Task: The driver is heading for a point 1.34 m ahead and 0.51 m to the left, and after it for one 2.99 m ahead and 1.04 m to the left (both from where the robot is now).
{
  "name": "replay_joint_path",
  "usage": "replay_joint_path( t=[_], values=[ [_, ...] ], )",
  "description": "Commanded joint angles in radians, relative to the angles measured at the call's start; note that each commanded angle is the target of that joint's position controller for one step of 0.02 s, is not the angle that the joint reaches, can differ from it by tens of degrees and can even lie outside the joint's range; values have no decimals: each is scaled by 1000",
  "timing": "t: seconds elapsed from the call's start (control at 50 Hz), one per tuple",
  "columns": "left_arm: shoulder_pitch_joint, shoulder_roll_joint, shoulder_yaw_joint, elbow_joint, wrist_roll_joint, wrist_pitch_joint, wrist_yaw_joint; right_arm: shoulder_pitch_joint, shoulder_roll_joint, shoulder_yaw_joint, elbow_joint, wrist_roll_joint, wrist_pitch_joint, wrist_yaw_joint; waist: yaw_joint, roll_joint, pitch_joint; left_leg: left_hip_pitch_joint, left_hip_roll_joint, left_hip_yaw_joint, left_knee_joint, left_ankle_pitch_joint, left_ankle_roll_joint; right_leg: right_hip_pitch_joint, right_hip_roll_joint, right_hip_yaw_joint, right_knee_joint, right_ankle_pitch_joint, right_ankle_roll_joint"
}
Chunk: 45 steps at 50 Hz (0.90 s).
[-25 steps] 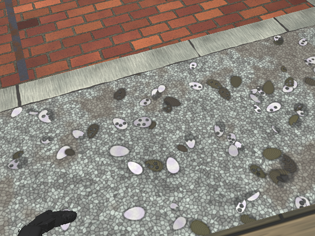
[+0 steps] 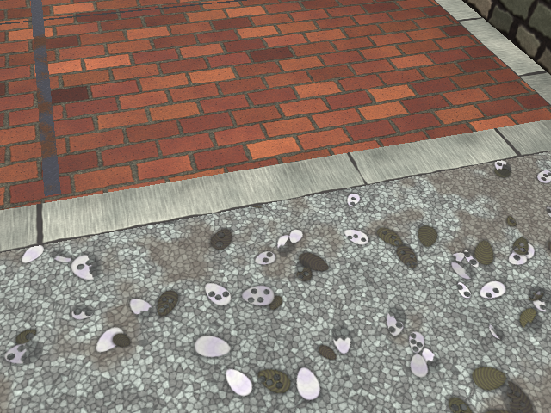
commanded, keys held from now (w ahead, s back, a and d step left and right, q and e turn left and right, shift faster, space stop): w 0.26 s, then w+q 0.74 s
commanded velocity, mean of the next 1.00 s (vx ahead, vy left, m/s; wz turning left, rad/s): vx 0.48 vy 0.00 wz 0.31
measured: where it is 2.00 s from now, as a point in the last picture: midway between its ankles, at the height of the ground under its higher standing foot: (180, 251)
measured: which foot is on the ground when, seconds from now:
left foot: down 0.00-0.34, up 0.36-0.84, down 0.86-1.00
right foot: up 0.00-0.30, down 0.32-0.88, up 0.90-1.00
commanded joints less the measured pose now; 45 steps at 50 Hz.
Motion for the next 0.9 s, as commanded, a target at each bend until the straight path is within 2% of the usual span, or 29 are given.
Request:
replay_joint_path(
  t=[0.02, 0.06, 0.12, 0.18, 0.22, 0.26, 0.28, 0.3, 0.32, 0.34, 0.36, 0.38, 0.4, 0.42, 0.44, 0.46, 0.5, 0.56, 0.64, 0.7, 0.74, 0.76, 0.8, 0.82, 0.84, 0.86, 0.88, 0.9],
  values=[
    [-125, 82, 22, -86, 10, -31, -7, 24, -155, -36, -52, -1, -20, -4, -22, 140, 85, 233, 256, -328, -301, -41, 147, -365, -84, 49, 23, 139, 19],
    [-148, 49, 13, -89, 11, -28, -10, 40, -156, -38, -44, -1, -19, -5, -25, 131, 70, 213, 219, -226, -308, 116, 142, -309, -76, 21, -54, 232, 48],
    [-220, 12, -4, -110, 6, -24, -16, 70, -164, -42, -26, 4, -15, -8, -49, 140, 84, 155, 181, -122, -310, 202, 131, -202, -57, -6, -218, 344, 69],
    [-289, 12, -12, -133, -1, -27, -27, 114, -180, -48, 0, 10, -9, -7, -72, 145, 113, 149, 201, -107, -305, 207, 135, -144, -42, -19, -322, 380, 63],
    [-312, 26, -12, -146, -5, -31, -35, 126, -185, -52, 15, 17, -4, -6, -67, 151, 132, 186, 234, -116, -290, 231, 134, -140, -44, -9, -361, 355, 39],
    [-299, 52, -6, -147, -5, -37, -41, 121, -195, -58, 26, 23, 3, -8, -40, 157, 127, 238, 264, -121, -255, 322, 121, -107, -40, -6, -391, 304, 8],
    [-265, 72, 3, -141, -2, -40, -40, 116, -201, -60, 28, 24, 8, -10, -14, 163, 104, 245, 265, -123, -205, 454, 112, -34, -23, -15, -404, 276, -9],
    [-170, 98, 19, -116, 2, -41, -33, 99, -205, -60, 28, 26, 13, -12, 46, 161, 46, 232, 240, -98, -95, 630, 94, 108, 4, -34, -431, 276, -32],
    [-1, 147, 45, -64, 3, -41, -22, 94, -187, -51, 22, 20, 16, -13, 123, 143, -63, 151, 189, -65, 90, 682, 66, 354, 1, -30, -428, 296, -61],
    [192, 226, 68, -28, 16, -35, -7, 98, -131, -27, -12, -7, 14, -15, 187, 12, -236, -77, 125, -33, 417, 374, 29, 684, -210, 196, -385, 284, -123],
    [224, 268, 73, -11, 19, -28, -10, 229, -5, 4, -22, 12, -4, -9, 110, -271, -377, -415, -45, -70, 733, -302, -24, 932, -421, 649, -520, -13, -252],
    [184, 163, 47, -20, 12, -29, -8, 143, -130, -26, -10, 43, -19, -10, 151, -163, -276, -502, -1, -179, 839, -302, -15, 826, -393, 656, -606, -128, -211],
    [117, 122, 33, -23, 10, -32, -3, 54, -172, -43, -39, 60, -24, -9, 134, -133, -130, -551, 42, -154, 844, -208, -2, 695, -366, 499, -627, -79, -169],
    [52, 96, 26, -26, 14, -36, -3, 23, -160, -43, -40, 51, -24, -15, 99, -61, -64, -510, 86, -136, 810, -121, -2, 567, -332, 396, -652, 38, -150],
    [8, 66, 21, -24, 19, -41, -4, 11, -146, -47, -36, 36, -18, -17, 71, -52, -16, -474, 112, -137, 766, -60, -7, 472, -294, 305, -681, 124, -139],
    [-17, 51, 19, -19, 31, -47, -3, 38, -124, -48, -28, 35, -6, -15, 40, -79, -6, -412, 135, -145, 749, -16, -9, 407, -270, 234, -709, 176, -129],
    [-36, 42, 22, -3, 31, -60, -1, 48, -82, -44, -24, 37, 17, -11, 17, -68, 24, -389, 146, -134, 730, 10, -16, 341, -255, 140, -753, 264, -138],
    [-32, 68, 31, 21, 32, -70, 6, -15, -71, -43, -58, 28, 34, -11, 12, -29, 80, -466, 148, -144, 648, 105, -33, 317, -255, 37, -789, 361, -147],
    [-18, 101, 35, 30, 31, -61, 20, -132, -55, -31, -98, 24, 19, 14, 45, -2, 109, -459, 129, -83, 394, 301, -31, 347, -223, -94, -803, 434, -126],
    [51, 133, 42, 48, 20, -44, 28, -250, -36, -17, -149, 23, 15, 39, 95, 25, 138, -484, 114, -22, 270, 328, -14, 438, -252, -138, -790, 476, -122],
    [89, 147, 47, 60, 11, -25, 30, -297, -39, -16, -184, 24, 16, 54, 106, 26, 146, -515, 101, 2, 220, 292, 3, 531, -277, -159, -750, 542, -112],
    [96, 155, 50, 62, 6, -15, 32, -308, -46, -18, -199, 24, 17, 61, 100, 20, 141, -511, 89, 17, 204, 259, 16, 567, -287, -171, -719, 608, -104],
    [81, 182, 58, 53, 1, 2, 38, -279, -79, -33, -214, 24, 23, 68, 60, -19, 90, -420, 31, 69, 195, 166, 51, 612, -290, -202, -606, 908, -81],
    [73, 196, 62, 47, -2, 11, 42, -225, -105, -48, -210, 24, 28, 68, 21, -41, 44, -338, -7, 94, 202, 113, 73, 622, -287, -212, -505, 1056, -72],
    [62, 205, 64, 40, -4, 20, 46, -116, -143, -70, -188, 26, 32, 64, -44, -48, -18, -194, -48, 108, 191, 87, 100, 591, -275, -221, -344, 1122, -59],
    [46, 191, 57, 31, -5, 21, 49, 53, -197, -103, -146, 27, 38, 49, -137, -16, -100, 68, -74, 79, 123, 136, 140, 458, -236, -236, -107, 1015, -24],
    [98, 92, 28, 2, 27, 10, 46, 132, -289, -128, -126, 29, 49, 26, -114, 182, -181, 380, 119, -255, 100, 98, 226, 127, -138, -237, 237, 418, 25],
    [128, 28, -1, -44, 26, -30, 27, 78, -322, -120, -170, 22, 31, 33, -33, 298, -314, 589, 322, -842, -82, -67, 415, -195, 65, -21, 510, -248, 57]
  ],
)
Keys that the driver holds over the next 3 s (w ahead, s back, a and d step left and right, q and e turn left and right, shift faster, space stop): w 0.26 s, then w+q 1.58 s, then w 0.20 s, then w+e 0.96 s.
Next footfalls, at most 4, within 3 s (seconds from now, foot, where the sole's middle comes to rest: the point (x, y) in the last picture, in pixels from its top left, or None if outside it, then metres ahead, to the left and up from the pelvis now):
0.32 right None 0.32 -0.16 -0.78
0.86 left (217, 384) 0.60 0.11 -0.78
1.36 right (253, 273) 0.94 0.02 -0.78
1.88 left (124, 248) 1.02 0.41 -0.78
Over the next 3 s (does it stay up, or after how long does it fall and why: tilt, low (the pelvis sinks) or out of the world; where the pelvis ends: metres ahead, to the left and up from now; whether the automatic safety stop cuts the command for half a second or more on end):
stays up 1.52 0.68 -0.14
